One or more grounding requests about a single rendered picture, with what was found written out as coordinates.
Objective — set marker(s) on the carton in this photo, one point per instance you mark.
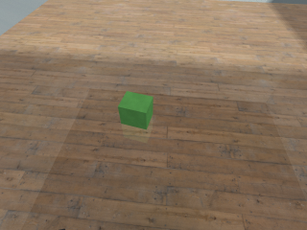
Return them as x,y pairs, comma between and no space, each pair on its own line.
136,110

